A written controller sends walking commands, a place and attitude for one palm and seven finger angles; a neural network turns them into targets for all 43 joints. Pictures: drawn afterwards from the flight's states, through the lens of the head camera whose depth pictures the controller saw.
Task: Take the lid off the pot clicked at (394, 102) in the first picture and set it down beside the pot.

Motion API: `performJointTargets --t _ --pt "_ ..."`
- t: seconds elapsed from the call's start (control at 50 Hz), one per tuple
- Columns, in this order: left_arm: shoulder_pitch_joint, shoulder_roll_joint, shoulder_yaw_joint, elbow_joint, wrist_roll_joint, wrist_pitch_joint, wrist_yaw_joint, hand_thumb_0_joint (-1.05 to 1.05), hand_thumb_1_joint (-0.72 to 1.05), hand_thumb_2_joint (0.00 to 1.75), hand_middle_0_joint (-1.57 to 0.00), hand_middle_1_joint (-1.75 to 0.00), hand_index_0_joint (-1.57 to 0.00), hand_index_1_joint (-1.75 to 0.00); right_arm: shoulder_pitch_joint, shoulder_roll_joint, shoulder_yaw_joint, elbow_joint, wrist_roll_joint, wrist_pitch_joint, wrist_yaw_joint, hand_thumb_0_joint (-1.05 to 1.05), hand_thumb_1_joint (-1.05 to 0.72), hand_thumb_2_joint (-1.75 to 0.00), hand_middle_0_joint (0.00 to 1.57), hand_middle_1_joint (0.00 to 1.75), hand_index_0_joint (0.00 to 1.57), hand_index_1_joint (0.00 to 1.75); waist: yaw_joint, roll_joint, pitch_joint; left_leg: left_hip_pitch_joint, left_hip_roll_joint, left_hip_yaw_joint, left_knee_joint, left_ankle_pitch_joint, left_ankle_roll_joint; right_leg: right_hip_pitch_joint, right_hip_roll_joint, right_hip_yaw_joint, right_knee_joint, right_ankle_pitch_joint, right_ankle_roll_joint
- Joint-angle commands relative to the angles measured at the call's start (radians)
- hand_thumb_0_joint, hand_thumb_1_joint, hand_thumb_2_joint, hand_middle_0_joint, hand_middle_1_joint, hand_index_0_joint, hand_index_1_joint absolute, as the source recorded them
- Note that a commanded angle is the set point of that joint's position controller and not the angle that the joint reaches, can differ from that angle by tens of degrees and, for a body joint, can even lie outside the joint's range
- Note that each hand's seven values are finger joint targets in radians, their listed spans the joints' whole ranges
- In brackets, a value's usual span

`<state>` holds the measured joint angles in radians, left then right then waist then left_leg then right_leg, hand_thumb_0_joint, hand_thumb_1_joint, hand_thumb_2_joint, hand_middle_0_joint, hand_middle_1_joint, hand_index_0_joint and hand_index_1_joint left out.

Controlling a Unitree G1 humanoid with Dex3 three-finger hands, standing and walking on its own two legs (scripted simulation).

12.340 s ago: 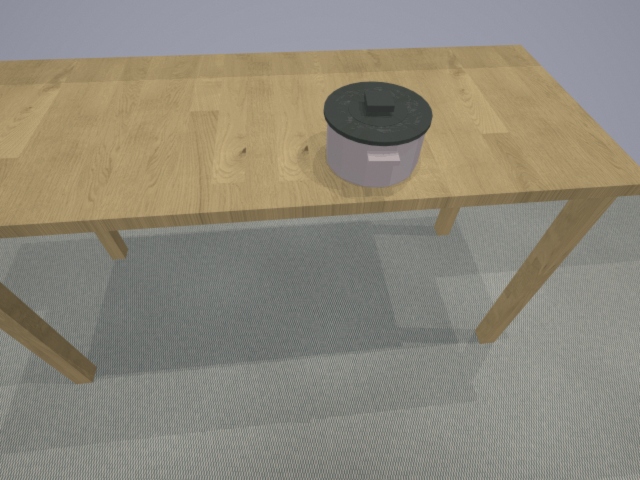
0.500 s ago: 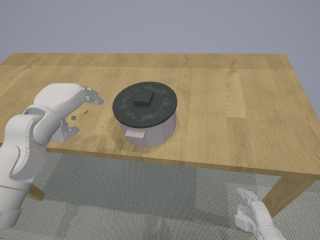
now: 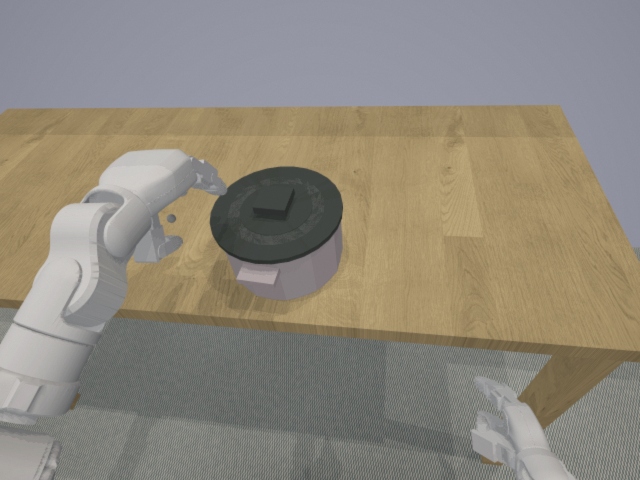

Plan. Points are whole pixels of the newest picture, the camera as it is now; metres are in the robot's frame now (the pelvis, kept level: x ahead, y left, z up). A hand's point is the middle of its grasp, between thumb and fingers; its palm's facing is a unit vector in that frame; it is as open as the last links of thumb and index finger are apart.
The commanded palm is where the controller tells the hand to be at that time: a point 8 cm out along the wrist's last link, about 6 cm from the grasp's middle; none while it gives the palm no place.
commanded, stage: move the open hand above the knob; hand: left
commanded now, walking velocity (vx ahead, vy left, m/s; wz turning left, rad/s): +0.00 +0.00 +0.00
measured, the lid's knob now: (274, 200) +0.45 +0.11 +0.11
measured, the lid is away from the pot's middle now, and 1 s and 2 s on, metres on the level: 0.00 0.00 0.00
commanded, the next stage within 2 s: lower the open fingers around the knob in 1.84 s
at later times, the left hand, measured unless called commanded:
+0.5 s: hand (230, 186) +0.40 +0.14 +0.18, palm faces -0.14 -0.05 -0.99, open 10.2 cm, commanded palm +0.38 +0.14 +0.24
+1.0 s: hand (256, 172) +0.42 +0.11 +0.18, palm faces -0.15 -0.06 -0.99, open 10.2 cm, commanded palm +0.40 +0.12 +0.24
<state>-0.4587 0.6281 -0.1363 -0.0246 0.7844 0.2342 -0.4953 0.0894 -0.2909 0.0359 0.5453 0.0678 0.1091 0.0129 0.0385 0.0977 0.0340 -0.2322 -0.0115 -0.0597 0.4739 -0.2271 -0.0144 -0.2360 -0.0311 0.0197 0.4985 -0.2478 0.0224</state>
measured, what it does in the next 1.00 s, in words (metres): stands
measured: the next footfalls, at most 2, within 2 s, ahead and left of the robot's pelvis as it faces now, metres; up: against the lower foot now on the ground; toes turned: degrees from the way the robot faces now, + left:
none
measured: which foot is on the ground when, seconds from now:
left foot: down 0.00-1.00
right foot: down 0.00-1.00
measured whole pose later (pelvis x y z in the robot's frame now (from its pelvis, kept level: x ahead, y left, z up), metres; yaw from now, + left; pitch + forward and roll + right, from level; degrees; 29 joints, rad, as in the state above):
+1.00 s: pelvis +0.02 -0.01 +0.00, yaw -1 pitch +1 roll +1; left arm -0.73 0.46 -0.31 0.22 0.84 0.33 -0.43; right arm 0.10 -0.28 0.03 0.57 0.08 0.13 0.03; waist 0.00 0.09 0.00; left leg -0.23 -0.01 -0.04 0.46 -0.25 -0.02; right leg -0.26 -0.03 0.04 0.52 -0.28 0.02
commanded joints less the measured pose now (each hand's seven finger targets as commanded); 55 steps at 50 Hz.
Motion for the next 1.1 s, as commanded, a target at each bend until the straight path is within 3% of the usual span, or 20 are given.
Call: performJointTargets --t 0.0,0.04,0.06,0.1,0.14,0.16,0.22,0.24,0.36,0.44,0.56,0.62,0.68,0.74,0.78,0.84,0.88,0.96,1.02,1.08 --pt "-0.452 0.197 0.119 -0.143 0.029 0.008 0.051 0.00 -0.34 1.52 -0.84 -0.08 -0.84 -0.08 -0.156 -0.078 -0.036 -0.162 0.001 -0.045 -0.002 0.00 -0.90 -0.90 0.20 0.30 0.20 0.30 -0.010 -0.069 -0.318 0.122 -0.040 0.059 -0.050 0.187 0.056 0.090 0.044 -0.062 -0.056 0.212 -0.046" --pt "-0.452 0.201 0.132 -0.160 0.025 0.011 0.060 0.00 -0.34 1.52 -0.84 -0.08 -0.84 -0.08 -0.169 -0.081 -0.036 -0.174 0.003 -0.048 0.004 0.00 -0.90 -0.90 0.20 0.30 0.20 0.30 -0.009 -0.040 -0.336 0.133 -0.041 0.056 -0.033 0.204 0.060 0.093 0.048 -0.056 -0.048 0.230 -0.055" --pt "-0.469 0.213 0.139 -0.123 0.035 0.015 0.062 0.00 -0.34 1.52 -0.84 -0.08 -0.84 -0.08 -0.141 -0.076 -0.034 -0.153 -0.001 -0.043 0.001 0.00 -0.90 -0.90 0.20 0.30 0.20 0.30 -0.005 -0.075 -0.362 0.131 -0.040 0.062 -0.048 0.220 0.056 0.118 0.047 -0.062 -0.046 0.237 -0.051" --pt "-0.499 0.157 0.084 -0.094 0.042 0.026 0.065 0.00 -0.34 1.52 -0.84 -0.08 -0.84 -0.08 -0.157 -0.073 -0.031 -0.156 0.004 -0.041 0.003 0.00 -0.90 -0.90 0.20 0.30 0.20 0.30 -0.011 -0.066 -0.316 0.115 -0.037 0.063 -0.055 0.202 0.052 0.091 0.044 -0.064 -0.049 0.223 -0.052" --pt "-0.485 0.166 0.105 -0.121 0.038 0.027 0.073 0.00 -0.34 1.52 -0.84 -0.08 -0.84 -0.08 -0.164 -0.076 -0.035 -0.170 0.005 -0.045 0.009 0.00 -0.90 -0.90 0.20 0.30 0.20 0.30 -0.008 -0.068 -0.350 0.134 -0.033 0.055 -0.038 0.228 0.057 0.098 0.049 -0.060 -0.038 0.241 -0.059" --pt "-0.510 0.129 0.065 -0.121 0.045 0.029 0.071 0.00 -0.34 1.52 -0.84 -0.08 -0.84 -0.08 -0.154 -0.067 -0.030 -0.161 0.003 -0.042 0.011 0.00 -0.90 -0.90 0.20 0.30 0.20 0.30 -0.008 -0.072 -0.374 0.142 -0.035 0.062 -0.050 0.244 0.053 0.113 0.048 -0.066 -0.036 0.247 -0.056" --pt "-0.532 0.122 0.057 -0.041 0.051 0.045 0.081 0.00 -0.34 1.52 -0.84 -0.08 -0.84 -0.08 -0.146 -0.073 -0.032 -0.146 0.006 -0.035 0.011 0.00 -0.90 -0.90 0.20 0.30 0.20 0.30 -0.015 -0.102 -0.307 0.111 -0.029 0.062 -0.059 0.199 0.051 0.079 0.050 -0.072 -0.047 0.215 -0.056" --pt "-0.532 0.148 0.084 -0.048 0.050 0.044 0.088 0.00 -0.34 1.52 -0.84 -0.08 -0.84 -0.08 -0.152 -0.080 -0.033 -0.154 0.005 -0.036 0.012 0.00 -0.90 -0.90 0.20 0.30 0.20 0.30 -0.014 -0.093 -0.320 0.111 -0.029 0.062 -0.052 0.191 0.056 0.082 0.049 -0.063 -0.048 0.212 -0.059" --pt "-0.609 0.097 0.039 -0.065 0.064 0.053 0.103 0.00 -0.34 1.52 -0.84 -0.08 -0.84 -0.08 -0.143 -0.063 -0.030 -0.150 0.003 -0.039 0.018 0.00 -0.90 -0.90 0.20 0.30 0.20 0.30 -0.012 -0.087 -0.410 0.146 -0.029 0.063 -0.050 0.270 0.053 0.128 0.048 -0.066 -0.023 0.275 -0.061" --pt "-0.600 0.038 -0.002 0.003 0.060 0.068 0.107 0.00 -0.34 1.52 -0.84 -0.08 -0.84 -0.08 -0.147 -0.068 -0.032 -0.150 0.011 -0.030 0.021 0.00 -0.90 -0.90 0.20 0.30 0.20 0.30 -0.026 -0.124 -0.339 0.117 -0.026 0.070 -0.047 0.225 0.054 0.082 0.049 -0.070 -0.033 0.253 -0.060" --pt "-0.711 0.077 0.019 -0.017 0.080 0.073 0.123 0.00 -0.34 1.52 -0.84 -0.08 -0.84 -0.08 -0.134 -0.060 -0.031 -0.141 0.004 -0.034 0.018 0.00 -0.90 -0.90 0.20 0.30 0.20 0.30 -0.021 -0.116 -0.433 0.139 -0.032 0.073 -0.040 0.286 0.057 0.153 0.045 -0.058 -0.014 0.334 -0.058" --pt "-0.670 0.044 -0.001 0.065 0.073 0.085 0.121 0.00 -0.34 1.52 -0.84 -0.08 -0.84 -0.08 -0.130 -0.064 -0.029 -0.134 0.009 -0.030 0.020 0.00 -0.90 -0.90 0.20 0.30 0.20 0.30 -0.022 -0.125 -0.375 0.108 -0.034 0.082 -0.041 0.265 0.054 0.126 0.040 -0.060 -0.021 0.342 -0.054" --pt "-0.661 0.068 0.023 0.041 0.072 0.081 0.119 0.00 -0.34 1.52 -0.84 -0.08 -0.84 -0.08 -0.132 -0.067 -0.033 -0.148 0.009 -0.027 0.020 0.00 -0.90 -0.90 0.20 0.30 0.20 0.30 -0.015 -0.138 -0.393 0.104 -0.035 0.090 -0.035 0.270 0.059 0.150 0.034 -0.052 -0.019 0.371 -0.051" --pt "-0.688 -0.004 -0.042 0.006 0.068 0.090 0.111 0.00 -0.34 1.52 -0.84 -0.08 -0.84 -0.08 -0.149 -0.061 -0.039 -0.159 0.014 -0.026 0.029 0.00 -0.90 -0.90 0.20 0.30 0.20 0.30 -0.036 -0.123 -0.408 0.128 -0.036 0.085 -0.014 0.297 0.063 0.134 0.039 -0.054 -0.011 0.393 -0.055" --pt "-0.709 0.058 0.004 0.049 0.076 0.095 0.112 0.00 -0.34 1.52 -0.84 -0.08 -0.84 -0.08 -0.129 -0.066 -0.038 -0.143 0.012 -0.023 0.025 0.00 -0.90 -0.90 0.20 0.30 0.20 0.30 -0.029 -0.143 -0.392 0.113 -0.037 0.087 -0.024 0.278 0.061 0.140 0.040 -0.054 -0.016 0.389 -0.050" --pt "-0.735 0.012 -0.031 0.053 0.070 0.101 0.112 0.00 -0.34 1.52 -0.84 -0.08 -0.84 -0.08 -0.140 -0.064 -0.038 -0.142 0.017 -0.021 0.023 0.00 -0.90 -0.90 0.20 0.30 0.20 0.30 -0.039 -0.125 -0.389 0.117 -0.035 0.085 -0.024 0.261 0.062 0.122 0.041 -0.055 -0.017 0.363 -0.054" --pt "-0.729 0.058 0.003 0.097 0.079 0.100 0.115 0.00 -0.34 1.52 -0.84 -0.08 -0.84 -0.08 -0.128 -0.066 -0.033 -0.132 0.014 -0.022 0.018 0.00 -0.90 -0.90 0.20 0.30 0.20 0.30 -0.028 -0.153 -0.392 0.104 -0.037 0.088 -0.031 0.253 0.061 0.141 0.038 -0.052 -0.018 0.364 -0.049" --pt "-0.730 0.039 -0.010 0.048 0.080 0.092 0.115 0.00 -0.34 1.52 -0.84 -0.08 -0.84 -0.08 -0.140 -0.056 -0.033 -0.143 0.012 -0.025 0.021 0.00 -0.90 -0.90 0.20 0.30 0.20 0.30 -0.023 -0.134 -0.445 0.126 -0.039 0.088 -0.030 0.285 0.063 0.166 0.036 -0.049 -0.006 0.388 -0.051" --pt "-0.712 0.021 -0.023 0.096 0.078 0.099 0.114 0.00 -0.34 1.52 -0.84 -0.08 -0.84 -0.08 -0.139 -0.060 -0.034 -0.138 0.016 -0.018 0.023 0.00 -0.90 -0.90 0.20 0.30 0.20 0.30 -0.027 -0.147 -0.372 0.107 -0.032 0.089 -0.036 0.256 0.059 0.120 0.038 -0.056 -0.017 0.353 -0.051" --pt "-0.709 0.038 -0.010 0.060 0.075 0.094 0.115 0.00 -0.34 1.52 -0.84 -0.08 -0.84 -0.08 -0.149 -0.062 -0.033 -0.148 0.014 -0.015 0.023 0.00 -0.90 -0.90 0.20 0.30 0.20 0.30 -0.023 -0.142 -0.386 0.106 -0.033 0.090 -0.038 0.245 0.060 0.132 0.036 -0.054 -0.018 0.344 -0.050"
